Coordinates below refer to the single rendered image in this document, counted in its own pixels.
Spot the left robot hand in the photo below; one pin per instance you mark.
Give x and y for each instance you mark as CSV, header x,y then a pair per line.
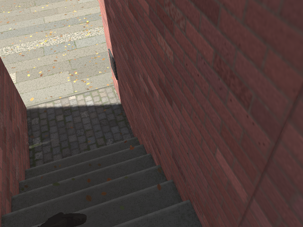
x,y
65,220

